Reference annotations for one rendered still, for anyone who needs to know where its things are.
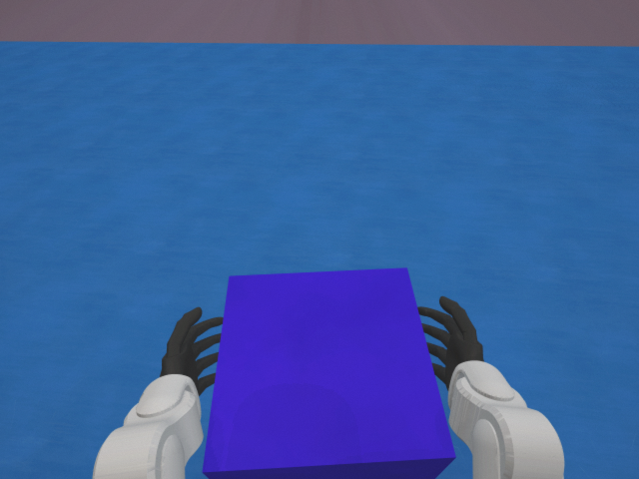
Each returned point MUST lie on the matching robot right forearm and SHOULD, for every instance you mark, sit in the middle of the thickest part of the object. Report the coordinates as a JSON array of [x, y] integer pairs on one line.
[[507, 439]]

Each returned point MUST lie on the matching right robot hand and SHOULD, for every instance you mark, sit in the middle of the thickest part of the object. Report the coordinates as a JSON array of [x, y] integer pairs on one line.
[[461, 341]]

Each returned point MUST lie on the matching left robot hand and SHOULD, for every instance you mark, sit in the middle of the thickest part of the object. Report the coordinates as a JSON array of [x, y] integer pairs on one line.
[[182, 351]]

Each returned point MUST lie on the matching carton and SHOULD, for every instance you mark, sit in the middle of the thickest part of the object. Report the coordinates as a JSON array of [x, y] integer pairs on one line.
[[325, 375]]

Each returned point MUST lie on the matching robot left forearm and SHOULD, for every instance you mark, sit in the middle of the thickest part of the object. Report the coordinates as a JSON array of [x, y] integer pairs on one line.
[[160, 434]]

